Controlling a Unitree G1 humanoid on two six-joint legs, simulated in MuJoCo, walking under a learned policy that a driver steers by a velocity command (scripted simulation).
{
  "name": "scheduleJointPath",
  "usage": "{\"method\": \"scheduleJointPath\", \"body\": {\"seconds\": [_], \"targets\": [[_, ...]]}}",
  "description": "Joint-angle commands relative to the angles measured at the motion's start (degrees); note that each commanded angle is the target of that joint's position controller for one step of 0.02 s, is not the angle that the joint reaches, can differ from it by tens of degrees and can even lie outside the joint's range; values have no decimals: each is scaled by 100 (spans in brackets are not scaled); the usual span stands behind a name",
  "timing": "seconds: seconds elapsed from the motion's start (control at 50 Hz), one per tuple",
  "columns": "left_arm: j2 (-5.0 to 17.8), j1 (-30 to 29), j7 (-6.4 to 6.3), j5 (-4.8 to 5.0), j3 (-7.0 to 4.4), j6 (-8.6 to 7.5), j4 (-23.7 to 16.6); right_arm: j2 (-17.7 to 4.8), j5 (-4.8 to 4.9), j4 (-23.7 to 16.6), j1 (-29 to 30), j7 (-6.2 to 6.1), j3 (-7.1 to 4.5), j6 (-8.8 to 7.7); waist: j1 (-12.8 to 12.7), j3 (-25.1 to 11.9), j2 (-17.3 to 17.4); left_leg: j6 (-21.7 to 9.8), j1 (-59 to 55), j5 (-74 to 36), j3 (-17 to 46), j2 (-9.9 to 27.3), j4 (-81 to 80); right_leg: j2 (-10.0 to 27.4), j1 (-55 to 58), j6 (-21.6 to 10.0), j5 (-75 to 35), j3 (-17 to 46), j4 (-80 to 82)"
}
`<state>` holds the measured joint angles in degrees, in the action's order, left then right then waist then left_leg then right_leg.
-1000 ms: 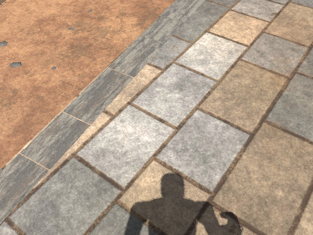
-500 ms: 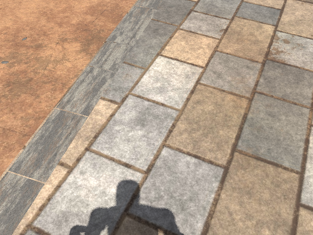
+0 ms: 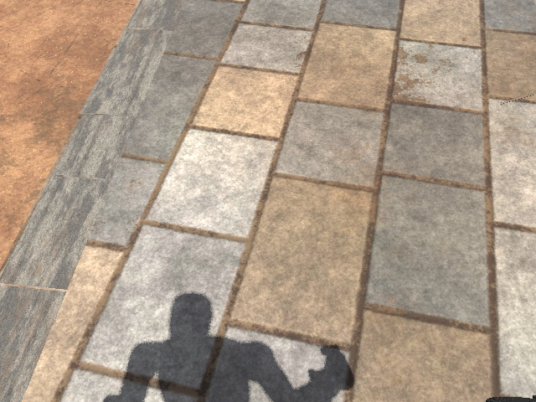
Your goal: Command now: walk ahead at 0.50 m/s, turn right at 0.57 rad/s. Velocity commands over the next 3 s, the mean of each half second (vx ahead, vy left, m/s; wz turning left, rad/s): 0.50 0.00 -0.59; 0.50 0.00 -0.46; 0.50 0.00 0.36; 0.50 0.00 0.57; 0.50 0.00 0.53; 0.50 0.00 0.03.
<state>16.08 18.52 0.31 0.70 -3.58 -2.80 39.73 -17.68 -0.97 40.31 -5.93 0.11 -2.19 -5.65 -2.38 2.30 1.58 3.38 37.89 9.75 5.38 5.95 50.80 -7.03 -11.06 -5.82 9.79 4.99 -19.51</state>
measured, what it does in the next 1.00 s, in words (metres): walks ahead, turning right: left foot, then right foot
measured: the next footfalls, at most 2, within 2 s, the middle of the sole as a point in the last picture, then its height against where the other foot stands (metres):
left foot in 0.20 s outside the picture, level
right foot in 0.72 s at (375, 385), level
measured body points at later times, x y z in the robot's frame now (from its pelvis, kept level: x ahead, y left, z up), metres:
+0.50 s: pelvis +0.28 +0.05 +0.00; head +0.30 +0.04 +0.45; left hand +0.52 +0.25 -0.09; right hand +0.24 -0.24 -0.12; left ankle +0.27 +0.16 -0.75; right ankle +0.33 -0.14 -0.67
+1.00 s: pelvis +0.52 -0.11 +0.00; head +0.54 -0.14 +0.45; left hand +0.74 +0.07 -0.10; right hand +0.52 -0.43 -0.10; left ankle +0.72 -0.02 -0.67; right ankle +0.47 -0.17 -0.75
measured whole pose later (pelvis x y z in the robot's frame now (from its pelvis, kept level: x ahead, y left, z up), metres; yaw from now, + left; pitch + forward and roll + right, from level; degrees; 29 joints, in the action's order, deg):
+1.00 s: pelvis +0.52 -0.11 +0.00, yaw -31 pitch +1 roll -1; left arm 15.1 17.4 0.9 -0.3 -2.7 -3.6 39.3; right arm -18.2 0.3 43.6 -8.3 0.8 -2.6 -4.5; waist -1.7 2.4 2.6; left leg 2.5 39.5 6.9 2.4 8.1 54.6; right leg -5.8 -7.7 -5.3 10.0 0.7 -17.1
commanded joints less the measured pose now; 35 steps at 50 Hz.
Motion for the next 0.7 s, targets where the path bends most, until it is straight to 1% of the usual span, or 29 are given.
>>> {"method": "scheduleJointPath", "body": {"seconds": [0.02, 0.06, 0.1, 0.14, 0.16, 0.18, 0.2, 0.22, 0.24, 0.26, 0.28, 0.3, 0.32, 0.34, 0.36, 0.38, 0.4, 0.44, 0.46, 0.5, 0.54, 0.58, 0.62, 0.64, 0.66, 0.68, 0.7], "targets": [[1012, -126, -109, 42, -285, -49, -378, -203, 6, -374, 384, 20, -14, -42, -13, -202, -497, 117, -820, -1269, -326, -386, -1283, 1045, -656, -776, -1100, 795, 580], [1060, 110, -113, 60, -302, -19, -278, -271, 88, -467, 688, 60, -33, -75, -156, -230, -580, 98, -1080, -1619, -285, -544, -1724, 1127, -577, -670, -698, 1028, 497], [999, 218, -122, 100, -296, 6, -216, -436, 130, -519, 776, 90, -95, -112, -145, -253, -659, 9, -1110, -1446, -90, -560, -2071, 1272, -187, -593, -387, 1394, 194], [965, 199, -145, 88, -298, 34, -205, -603, 145, -507, 671, 113, -178, -159, -25, -276, -789, -146, -1234, -991, 13, -548, -2233, 1442, 177, -505, -319, 1764, -162], [956, 137, -147, 71, -304, 56, -218, -659, 153, -465, 475, 111, -221, -186, 98, -301, -881, -251, -1477, -728, -31, -557, -2299, 1463, 234, -449, -403, 1881, -362], [842, 69, -140, 56, -268, 71, -247, -733, 138, -351, 37, 88, -289, -210, 341, -456, -889, -398, -2083, -676, -136, -568, -2514, 1297, 172, -322, -582, 1834, -736], [551, 65, -115, 17, -160, 58, -311, -931, 49, -273, -615, 49, -375, -242, 658, -1028, -671, -680, -3243, -528, 223, -83, -2458, 988, -160, -127, -483, 1541, -1792], [157, 592, -109, 42, -37, 29, -433, -1388, -70, -207, -1345, 4, -487, -219, 653, -1925, 504, -1369, -5316, 209, 2061, 1212, -2573, 268, -1726, 285, 986, 779, -3715], [321, 941, -116, 150, -6, -11, -526, -1363, 44, -19, -1632, 70, -513, -136, 545, -2186, 1819, -1865, -5873, 1820, 4171, 1911, -3220, 258, -3079, 438, 2514, 493, -5024], [862, 604, -125, 185, -137, 15, -411, -838, 108, -142, -1330, 64, -381, -105, 672, -1413, 980, -1644, -5276, 2566, 3698, 1714, -3425, 607, -3489, 502, 2034, 619, -5557], [996, 91, -125, 121, -182, 52, -490, -634, 96, -181, -1067, 37, -318, -52, 703, -832, 540, -1411, -4574, 2035, 2754, 1481, -3438, 796, -3498, 530, 1571, 379, -5607], [931, -153, -118, 55, -188, 67, -553, -516, 54, -169, -825, 31, -268, -25, 600, -460, 317, -1332, -3915, 1254, 2055, 1219, -3547, 969, -3322, 547, 1217, 301, -5383], [848, -236, -94, 40, -206, 82, -587, -396, 24, -126, -695, 18, -228, -22, 482, -266, 391, -1287, -3503, 717, 1554, 1020, -3677, 1137, -3136, 543, 982, 300, -5137], [739, -186, -64, 77, -196, 112, -590, -364, 9, -89, -635, 8, -219, -36, 393, -192, 525, -1253, -3215, 415, 1152, 877, -3825, 1244, -2897, 542, 851, 232, -4996], [613, -155, -48, 100, -176, 144, -589, -345, 33, -42, -631, 7, -226, -60, 363, -181, 569, -1285, -3107, 179, 857, 820, -3942, 1276, -2820, 554, 781, 146, -4898], [516, -210, -41, 98, -153, 172, -627, -390, 55, 17, -657, 9, -247, -86, 355, -142, 532, -1341, -3056, -59, 625, 829, -4040, 1312, -2860, 577, 695, 102, -4774], [464, -309, -41, 81, -137, 188, -679, -465, 61, 76, -687, 8, -276, -105, 355, -102, 444, -1399, -3061, -295, 441, 861, -4119, 1338, -2954, 606, 567, 95, -4600], [405, -513, -33, 55, -111, 190, -757, -601, 52, 181, -740, 2, -324, -107, 379, -74, 295, -1465, -3213, -757, 103, 930, -4192, 1379, -3147, 662, 188, 100, -4151], [389, -595, -13, 56, -101, 178, -770, -644, 51, 220, -744, -1, -335, -94, 397, -76, 259, -1449, -3304, -964, -100, 914, -4199, 1381, -3170, 669, -82, 74, -3876], [343, -846, 55, 62, -75, 135, -802, -712, 69, 282, -725, -10, -341, -58, 478, -26, 233, -1350, -3382, -1229, -550, 806, -4202, 1350, -3027, 642, -678, -80, -3194], [258, -1261, 135, 58, -33, 92, -900, -797, 95, 371, -845, -28, -351, -14, 640, 90, 182, -1267, -3465, -1326, -881, 776, -4194, 1289, -2865, 587, -1079, -308, -2569], [218, -1596, 212, 73, -9, 78, -1019, -895, 137, 476, -1029, -34, -372, 40, 753, 203, 144, -1217, -3694, -1388, -1065, 853, -4166, 1238, -2800, 506, -1110, -485, -2140], [259, -1800, 278, 90, -20, 81, -1138, -996, 197, 557, -1138, -28, -404, 108, 760, 287, 163, -1152, -4025, -1744, -1205, 973, -4033, 1172, -2770, 375, -843, -618, -1845], [318, -1812, 302, 82, -47, 85, -1182, -1057, 228, 576, -1136, -33, -424, 145, 696, 264, 194, -1100, -4171, -2306, -1305, 1008, -3847, 1081, -2642, 277, -595, -721, -1731], [411, -1722, 312, 63, -94, 98, -1199, -1147, 253, 576, -1116, -49, -450, 180, 576, 145, 279, -1043, -4291, -3276, -1426, 1011, -3520, 912, -2358, 160, -295, -875, -1665], [542, -1481, 307, 38, -164, 124, -1172, -1249, 280, 569, -1105, -74, -484, 216, 389, -75, 403, -987, -4374, -4314, -1535, 1000, -3012, 699, -1925, 30, 14, -1040, -1652], [745, -879, 288, 34, -283, 148, -1038, -1306, 301, 554, -1058, -98, -501, 260, 11, -428, 405, -908, -4276, -4999, -1662, 921, -2126, 456, -1119, -143, 96, -1160, -1499]]}}
Over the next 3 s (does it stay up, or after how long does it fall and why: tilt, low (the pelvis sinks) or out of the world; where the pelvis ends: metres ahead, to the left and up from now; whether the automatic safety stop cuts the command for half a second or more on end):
stays up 1.64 -0.19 0.00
